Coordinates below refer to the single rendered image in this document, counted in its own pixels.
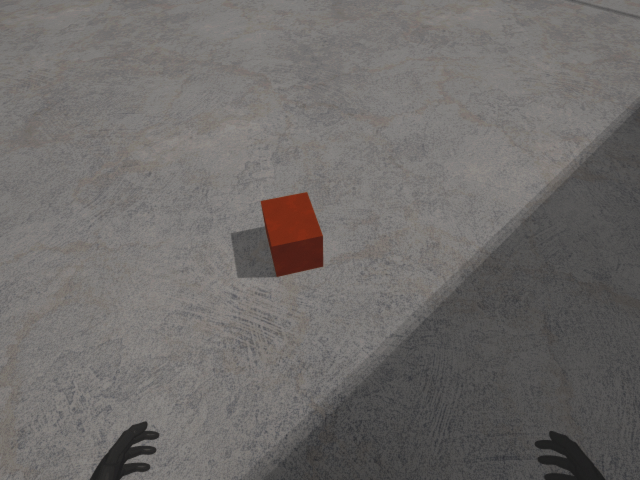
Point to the carton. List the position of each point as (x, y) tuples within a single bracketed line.
[(293, 232)]

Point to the robot right hand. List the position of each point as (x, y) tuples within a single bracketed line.
[(576, 462)]

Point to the robot left hand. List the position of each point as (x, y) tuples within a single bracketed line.
[(112, 465)]

